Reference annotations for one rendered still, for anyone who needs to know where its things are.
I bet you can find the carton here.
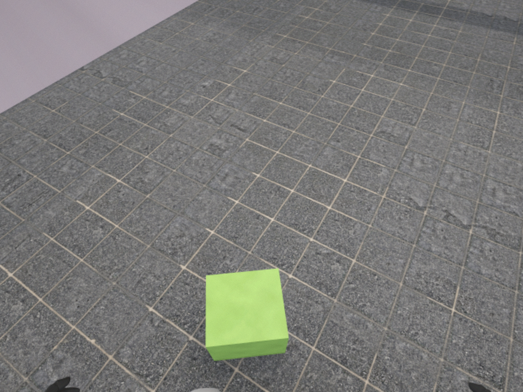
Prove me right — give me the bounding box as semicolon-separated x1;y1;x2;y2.
206;269;288;361

